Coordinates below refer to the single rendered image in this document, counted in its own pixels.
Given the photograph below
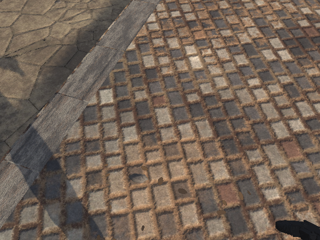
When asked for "right robot hand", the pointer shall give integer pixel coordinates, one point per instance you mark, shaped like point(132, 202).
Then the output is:
point(302, 229)

